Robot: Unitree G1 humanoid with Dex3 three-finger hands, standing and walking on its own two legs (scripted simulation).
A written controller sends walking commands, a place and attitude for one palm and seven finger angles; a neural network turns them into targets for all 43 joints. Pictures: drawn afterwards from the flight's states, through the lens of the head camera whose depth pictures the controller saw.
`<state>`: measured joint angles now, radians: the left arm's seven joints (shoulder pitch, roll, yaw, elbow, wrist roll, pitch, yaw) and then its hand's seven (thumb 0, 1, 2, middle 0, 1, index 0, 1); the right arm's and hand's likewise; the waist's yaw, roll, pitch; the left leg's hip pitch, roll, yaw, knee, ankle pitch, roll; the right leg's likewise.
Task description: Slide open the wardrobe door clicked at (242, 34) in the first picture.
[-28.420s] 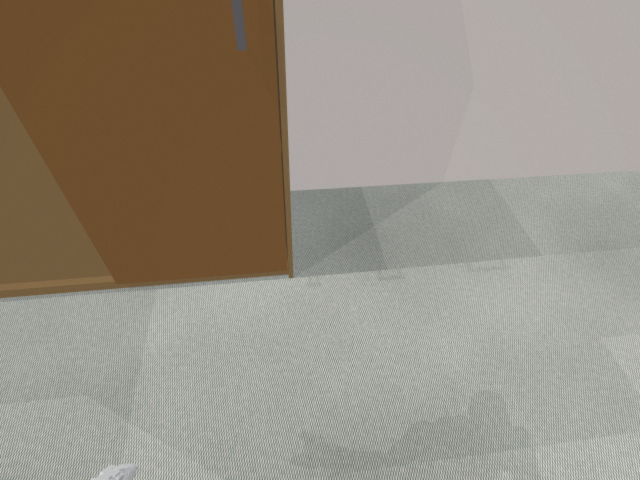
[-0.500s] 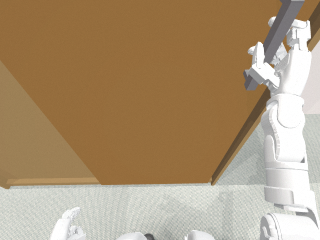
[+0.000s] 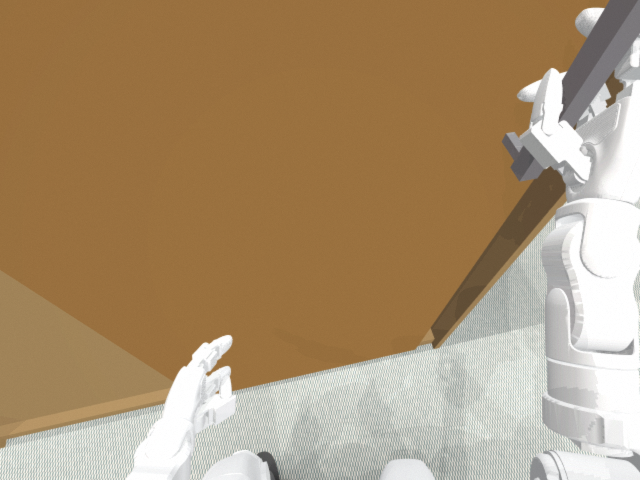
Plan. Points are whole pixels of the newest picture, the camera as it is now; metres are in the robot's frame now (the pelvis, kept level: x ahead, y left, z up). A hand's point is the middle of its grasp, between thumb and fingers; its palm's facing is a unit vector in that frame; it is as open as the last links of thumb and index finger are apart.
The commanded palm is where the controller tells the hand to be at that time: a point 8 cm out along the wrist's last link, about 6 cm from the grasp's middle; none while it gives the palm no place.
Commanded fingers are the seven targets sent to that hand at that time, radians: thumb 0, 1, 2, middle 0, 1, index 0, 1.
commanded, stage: step sideways, sliding the door along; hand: right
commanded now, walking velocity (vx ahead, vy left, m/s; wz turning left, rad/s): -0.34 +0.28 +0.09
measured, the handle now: (562, 82) +0.39 -0.26 +0.25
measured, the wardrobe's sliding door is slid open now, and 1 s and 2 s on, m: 0.07 0.40 0.45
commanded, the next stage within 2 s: stop walking and hold the door there in 1.76 s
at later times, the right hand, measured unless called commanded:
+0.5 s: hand (362, 167) +0.33 -0.07 +0.23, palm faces +0.03 +1.00 -0.03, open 7.5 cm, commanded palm +0.31 -0.10 +0.21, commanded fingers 0.00 -0.90 -0.90 0.45 1.40 0.45 1.40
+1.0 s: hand (151, 204) +0.31 +0.09 +0.23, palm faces +0.07 +1.00 -0.03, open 7.5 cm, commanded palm +0.29 +0.06 +0.21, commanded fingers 0.00 -0.90 -0.90 0.45 1.40 0.45 1.40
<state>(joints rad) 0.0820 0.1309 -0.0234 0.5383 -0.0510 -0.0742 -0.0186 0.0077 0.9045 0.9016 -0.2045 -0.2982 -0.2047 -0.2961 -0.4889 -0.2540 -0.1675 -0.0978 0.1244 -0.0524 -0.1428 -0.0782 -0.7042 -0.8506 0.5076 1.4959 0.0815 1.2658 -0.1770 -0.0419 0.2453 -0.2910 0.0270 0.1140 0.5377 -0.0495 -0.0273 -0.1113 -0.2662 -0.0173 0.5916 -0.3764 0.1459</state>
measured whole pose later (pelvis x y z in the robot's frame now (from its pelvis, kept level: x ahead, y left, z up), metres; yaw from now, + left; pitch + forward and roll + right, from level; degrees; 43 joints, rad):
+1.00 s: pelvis -0.07 +0.21 +0.01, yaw +5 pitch +1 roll +0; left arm 0.11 0.25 0.02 0.64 -0.02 0.02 0.05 0.01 0.91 0.90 -0.20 -0.30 -0.20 -0.29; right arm -0.39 -0.26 -0.11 -0.13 0.09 -0.08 -0.14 -0.03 -0.67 -0.80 0.46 1.40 0.05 1.21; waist -0.01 0.05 0.13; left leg -0.32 -0.05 0.11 0.47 -0.16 0.10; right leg -0.30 -0.01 -0.14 0.71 -0.46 0.02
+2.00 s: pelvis -0.05 +0.43 +0.03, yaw +3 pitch -3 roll +9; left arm 0.07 0.11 -0.03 0.57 -0.04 0.00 -0.02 0.01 0.91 0.90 -0.21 -0.30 -0.21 -0.30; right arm -0.43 -0.45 -0.28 -0.03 0.08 -0.08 -0.07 -0.08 -0.67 -0.85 0.45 1.40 0.10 1.12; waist -0.15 -0.04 0.19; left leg -0.52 0.01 0.10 0.96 -0.29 -0.07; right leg -0.11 -0.26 -0.14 0.45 -0.28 0.03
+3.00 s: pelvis -0.12 +0.38 +0.01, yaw +11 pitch +0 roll +2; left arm 0.18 0.23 -0.05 0.67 -0.03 -0.04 0.06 0.01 0.91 0.90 -0.21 -0.30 -0.21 -0.30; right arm -0.49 -0.49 -0.37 0.38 0.07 -0.06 -0.16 -0.06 -0.74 -0.79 0.45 1.40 0.05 1.20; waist -0.01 -0.04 0.02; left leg -0.22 0.01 0.02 0.47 -0.24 -0.03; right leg -0.32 -0.03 -0.14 0.52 -0.19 -0.07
